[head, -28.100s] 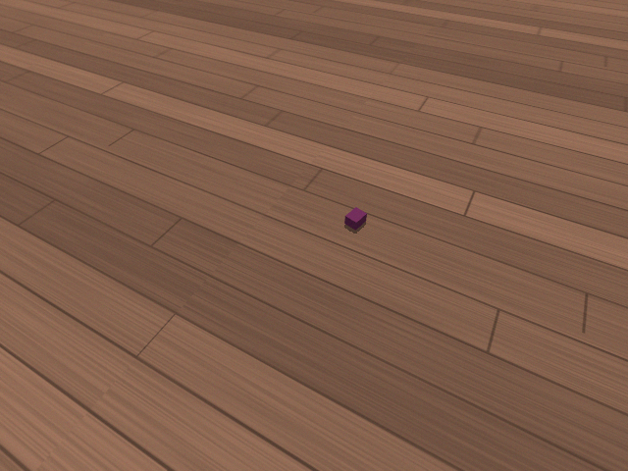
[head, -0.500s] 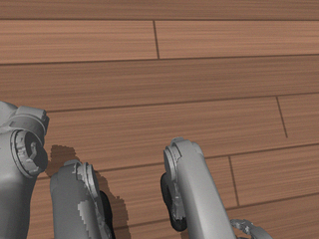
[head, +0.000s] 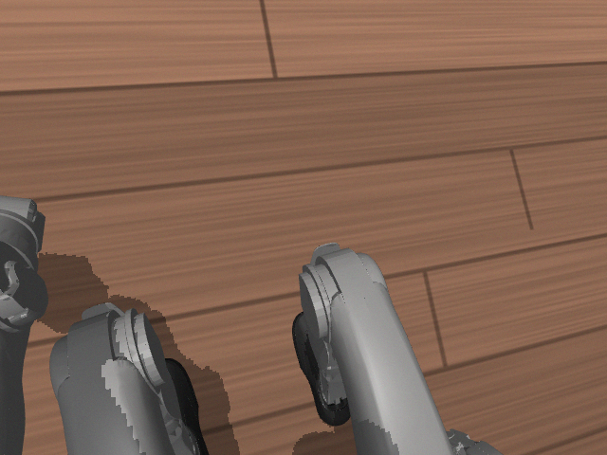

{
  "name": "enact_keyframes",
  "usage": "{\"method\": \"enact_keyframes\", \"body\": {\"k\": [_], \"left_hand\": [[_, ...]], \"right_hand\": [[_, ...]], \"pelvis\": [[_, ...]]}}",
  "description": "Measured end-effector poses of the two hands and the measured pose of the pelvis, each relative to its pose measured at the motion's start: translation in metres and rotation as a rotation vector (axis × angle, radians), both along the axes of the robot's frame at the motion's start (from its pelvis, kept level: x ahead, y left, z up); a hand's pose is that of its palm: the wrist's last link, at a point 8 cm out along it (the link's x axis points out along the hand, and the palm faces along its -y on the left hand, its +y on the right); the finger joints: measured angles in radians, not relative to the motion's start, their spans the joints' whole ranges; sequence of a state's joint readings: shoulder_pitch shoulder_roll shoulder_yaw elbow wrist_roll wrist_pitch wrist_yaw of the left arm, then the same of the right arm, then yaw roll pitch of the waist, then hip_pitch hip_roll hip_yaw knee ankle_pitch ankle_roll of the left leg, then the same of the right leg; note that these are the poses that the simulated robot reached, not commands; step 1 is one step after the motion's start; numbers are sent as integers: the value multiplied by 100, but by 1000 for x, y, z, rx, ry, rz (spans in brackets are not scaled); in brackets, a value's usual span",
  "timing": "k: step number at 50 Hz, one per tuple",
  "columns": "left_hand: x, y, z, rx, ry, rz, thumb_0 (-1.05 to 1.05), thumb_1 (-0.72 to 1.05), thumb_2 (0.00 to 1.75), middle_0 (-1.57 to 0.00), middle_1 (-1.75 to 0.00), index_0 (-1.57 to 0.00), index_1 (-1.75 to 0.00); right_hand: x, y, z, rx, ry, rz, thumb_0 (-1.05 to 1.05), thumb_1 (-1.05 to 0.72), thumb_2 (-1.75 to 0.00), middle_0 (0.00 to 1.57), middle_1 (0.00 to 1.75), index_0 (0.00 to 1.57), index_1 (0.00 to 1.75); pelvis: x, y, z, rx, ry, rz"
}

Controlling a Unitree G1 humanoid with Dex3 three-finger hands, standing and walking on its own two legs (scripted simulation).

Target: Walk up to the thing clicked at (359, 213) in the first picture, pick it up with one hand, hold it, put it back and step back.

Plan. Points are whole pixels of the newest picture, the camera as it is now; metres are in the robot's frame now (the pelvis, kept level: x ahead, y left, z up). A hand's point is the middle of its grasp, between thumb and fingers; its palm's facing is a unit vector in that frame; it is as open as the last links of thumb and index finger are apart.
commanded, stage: lower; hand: left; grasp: from above
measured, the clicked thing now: out of the picture +0.44 +0.31 -0.20
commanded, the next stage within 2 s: rest in 0.30 s
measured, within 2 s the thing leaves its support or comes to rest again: rests again in 1.22 s
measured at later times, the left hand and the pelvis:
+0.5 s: hand (18, 232) +0.45 +0.29 -0.21, palm faces -0.05 -0.45 -0.89, open 9.0 cm; pelvis +0.00 +0.00 -0.01, yaw -2 degrees
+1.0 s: hand (39, 236) +0.45 +0.28 -0.25, palm faces +0.01 -0.48 -0.88, open 9.0 cm; pelvis +0.00 +0.01 -0.02, yaw -4 degrees
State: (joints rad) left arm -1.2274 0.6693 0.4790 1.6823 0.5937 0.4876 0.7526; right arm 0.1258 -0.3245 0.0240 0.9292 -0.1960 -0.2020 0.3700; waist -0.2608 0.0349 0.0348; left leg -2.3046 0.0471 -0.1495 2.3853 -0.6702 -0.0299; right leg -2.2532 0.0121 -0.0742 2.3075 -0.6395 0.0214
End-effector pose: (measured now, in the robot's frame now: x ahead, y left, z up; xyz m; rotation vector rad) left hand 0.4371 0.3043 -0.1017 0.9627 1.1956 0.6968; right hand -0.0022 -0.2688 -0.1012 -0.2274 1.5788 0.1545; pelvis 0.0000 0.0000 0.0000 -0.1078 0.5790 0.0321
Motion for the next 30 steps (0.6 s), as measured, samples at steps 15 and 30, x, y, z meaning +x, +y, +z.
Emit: {"method": "enact_keyframes", "body": {"k": [15, 30], "left_hand": [[1, -3, -31, -6, 18, 10, -1, 13, 37, -84, -29, -87, -28], [7, -10, -59, -12, 15, 50, -1, 13, 37, -83, -28, -87, -28]], "right_hand": [[-4, -3, 9, 7, 30, 71, 0, -92, -90, 19, 30, 19, 30], [-15, 4, 21, 46, 80, 104, 0, -92, -91, 19, 30, 19, 30]], "pelvis": [[-3, 1, -6, -25, -32, -10], [-3, 4, -9, -53, -59, -19]]}}
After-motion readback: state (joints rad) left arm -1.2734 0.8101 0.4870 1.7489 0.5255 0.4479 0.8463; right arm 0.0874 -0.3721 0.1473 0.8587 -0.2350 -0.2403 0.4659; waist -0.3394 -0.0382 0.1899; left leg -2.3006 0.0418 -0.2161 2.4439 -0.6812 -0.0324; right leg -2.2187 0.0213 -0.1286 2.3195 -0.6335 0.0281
